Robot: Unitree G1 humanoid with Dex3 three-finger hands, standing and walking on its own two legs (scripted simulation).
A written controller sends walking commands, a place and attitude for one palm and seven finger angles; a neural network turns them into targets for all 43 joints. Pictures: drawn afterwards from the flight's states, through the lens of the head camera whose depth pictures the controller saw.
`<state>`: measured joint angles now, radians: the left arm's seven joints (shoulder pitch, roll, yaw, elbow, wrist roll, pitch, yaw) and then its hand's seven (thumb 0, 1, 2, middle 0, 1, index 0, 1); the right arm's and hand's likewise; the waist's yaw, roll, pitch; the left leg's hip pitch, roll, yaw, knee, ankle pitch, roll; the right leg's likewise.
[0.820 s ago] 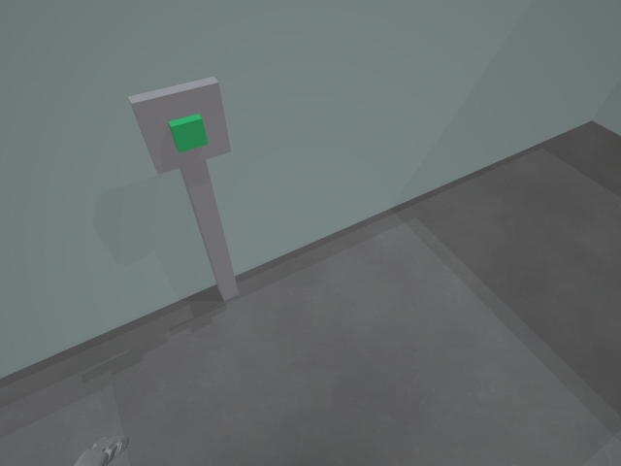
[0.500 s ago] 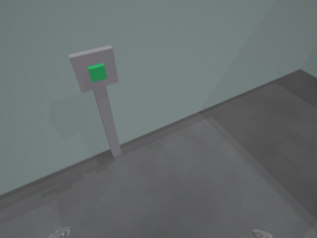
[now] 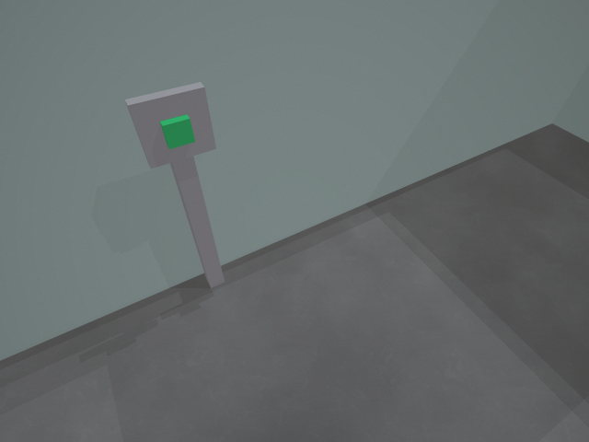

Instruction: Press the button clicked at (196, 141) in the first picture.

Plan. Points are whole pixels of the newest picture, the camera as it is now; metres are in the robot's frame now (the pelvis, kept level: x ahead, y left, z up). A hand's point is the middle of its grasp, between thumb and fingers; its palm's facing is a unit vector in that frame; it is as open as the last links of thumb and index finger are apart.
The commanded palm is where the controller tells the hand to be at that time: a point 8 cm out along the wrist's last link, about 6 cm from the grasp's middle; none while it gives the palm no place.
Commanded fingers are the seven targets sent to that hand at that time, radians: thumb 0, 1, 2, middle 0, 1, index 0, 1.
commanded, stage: stand and wait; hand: left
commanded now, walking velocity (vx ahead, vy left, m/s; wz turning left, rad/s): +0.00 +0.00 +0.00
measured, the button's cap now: (177, 131) +0.79 +0.34 -0.02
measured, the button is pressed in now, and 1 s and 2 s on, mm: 0 0 0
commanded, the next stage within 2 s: look at it before walking up in 0.26 s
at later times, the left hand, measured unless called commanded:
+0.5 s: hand out of the picture +0.07 +0.24 -0.16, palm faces -0.05 -0.95 -0.32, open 7.4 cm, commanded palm none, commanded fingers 0.00 0.90 0.90 -0.20 -0.30 -0.20 -0.30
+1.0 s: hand out of the picture +0.09 +0.25 -0.15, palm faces -0.04 -0.94 -0.33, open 7.4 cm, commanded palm none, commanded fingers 0.00 0.90 0.90 -0.20 -0.30 -0.20 -0.30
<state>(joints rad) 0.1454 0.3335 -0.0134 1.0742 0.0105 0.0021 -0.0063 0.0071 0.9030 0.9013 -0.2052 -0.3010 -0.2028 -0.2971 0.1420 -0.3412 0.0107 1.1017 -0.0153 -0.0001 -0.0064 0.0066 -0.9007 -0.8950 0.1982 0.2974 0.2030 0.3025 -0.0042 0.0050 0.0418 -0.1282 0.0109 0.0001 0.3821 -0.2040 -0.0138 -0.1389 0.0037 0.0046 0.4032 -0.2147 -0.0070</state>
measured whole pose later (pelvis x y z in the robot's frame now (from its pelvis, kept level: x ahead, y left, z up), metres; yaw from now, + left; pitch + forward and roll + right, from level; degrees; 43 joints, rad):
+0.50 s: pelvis +0.00 +0.00 +0.00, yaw +0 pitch -2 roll +0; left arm 0.14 0.33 -0.01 1.09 0.01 0.00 -0.01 0.01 0.90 0.90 -0.21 -0.30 -0.20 -0.30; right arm 0.14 -0.34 0.01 1.12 -0.01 -0.01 0.00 0.01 -0.90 -0.89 0.20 0.30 0.20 0.30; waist -0.01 0.00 0.04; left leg -0.14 0.02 0.01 0.37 -0.19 -0.01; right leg -0.15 0.01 0.01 0.39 -0.20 -0.01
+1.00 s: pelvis +0.01 +0.00 +0.00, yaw +0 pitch -2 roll +0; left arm 0.13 0.34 -0.01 1.08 0.01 -0.01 0.00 0.01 0.90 0.90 -0.21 -0.30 -0.20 -0.30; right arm 0.11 -0.34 0.01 1.10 -0.01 -0.01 0.00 0.01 -0.90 -0.89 0.20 0.30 0.20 0.30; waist -0.01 0.00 0.04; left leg -0.13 0.01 0.00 0.36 -0.20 -0.01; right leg -0.14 0.00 0.00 0.38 -0.21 0.00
